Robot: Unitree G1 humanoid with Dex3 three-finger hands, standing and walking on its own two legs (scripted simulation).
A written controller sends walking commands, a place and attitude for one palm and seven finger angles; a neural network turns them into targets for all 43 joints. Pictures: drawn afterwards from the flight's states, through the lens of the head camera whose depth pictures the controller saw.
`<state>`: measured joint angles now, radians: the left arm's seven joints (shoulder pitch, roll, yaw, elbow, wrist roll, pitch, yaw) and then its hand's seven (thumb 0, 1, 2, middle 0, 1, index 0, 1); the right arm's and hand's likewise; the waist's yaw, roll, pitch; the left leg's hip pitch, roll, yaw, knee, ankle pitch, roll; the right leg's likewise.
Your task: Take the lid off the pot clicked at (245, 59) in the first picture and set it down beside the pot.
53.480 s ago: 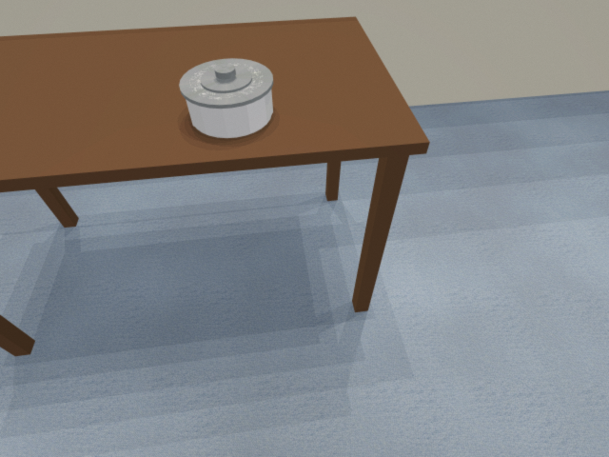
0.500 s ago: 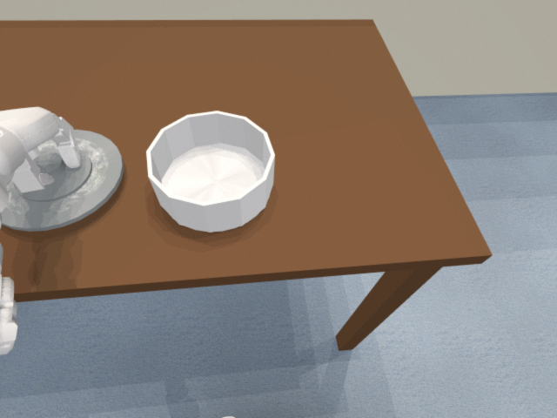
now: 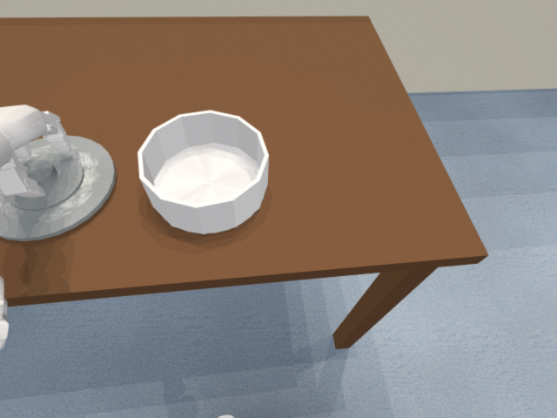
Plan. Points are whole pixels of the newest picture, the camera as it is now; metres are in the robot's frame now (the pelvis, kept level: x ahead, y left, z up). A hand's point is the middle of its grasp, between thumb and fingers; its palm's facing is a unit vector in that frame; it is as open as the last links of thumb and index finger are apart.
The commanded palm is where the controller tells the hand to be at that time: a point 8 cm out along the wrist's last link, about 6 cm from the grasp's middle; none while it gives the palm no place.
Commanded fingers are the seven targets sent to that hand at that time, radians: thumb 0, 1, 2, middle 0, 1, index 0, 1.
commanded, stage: open the fingers wide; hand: left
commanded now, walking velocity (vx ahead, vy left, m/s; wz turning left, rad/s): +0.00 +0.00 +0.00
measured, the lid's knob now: (39, 173) +0.46 +0.35 +0.06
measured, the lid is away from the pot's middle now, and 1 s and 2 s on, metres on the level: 0.25 0.25 0.25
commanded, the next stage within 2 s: raise the empty hand in 0.26 s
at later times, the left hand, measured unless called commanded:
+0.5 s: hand (26, 157) +0.45 +0.33 +0.11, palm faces -0.39 -0.09 -0.92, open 11.0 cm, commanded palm +0.46 +0.33 +0.18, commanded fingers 0.00 -0.07 0.76 -0.40 -0.77 -0.40 -0.77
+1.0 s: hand out of the picture +0.44 +0.34 +0.16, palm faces -0.34 -0.10 -0.94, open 11.0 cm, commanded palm +0.45 +0.34 +0.23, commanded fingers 0.00 -0.07 0.76 -0.40 -0.77 -0.40 -0.77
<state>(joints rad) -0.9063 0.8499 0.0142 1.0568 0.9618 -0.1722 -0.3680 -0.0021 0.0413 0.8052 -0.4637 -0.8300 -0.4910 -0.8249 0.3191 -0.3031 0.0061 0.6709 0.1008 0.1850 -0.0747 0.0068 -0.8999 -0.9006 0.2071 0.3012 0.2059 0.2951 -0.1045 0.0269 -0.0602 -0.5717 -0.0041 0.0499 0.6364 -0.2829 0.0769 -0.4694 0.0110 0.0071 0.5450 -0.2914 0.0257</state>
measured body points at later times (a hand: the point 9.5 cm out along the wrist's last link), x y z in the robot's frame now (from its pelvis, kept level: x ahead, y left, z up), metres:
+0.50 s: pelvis +0.00 +0.00 +0.00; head +0.08 +0.01 +0.44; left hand +0.46 +0.33 +0.16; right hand +0.04 -0.28 -0.12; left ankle +0.01 +0.07 -0.73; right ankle -0.02 -0.15 -0.72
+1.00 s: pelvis +0.00 +0.00 +0.01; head +0.06 +0.01 +0.45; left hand +0.45 +0.34 +0.21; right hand +0.06 -0.27 -0.11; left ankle +0.01 +0.07 -0.73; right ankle -0.02 -0.15 -0.73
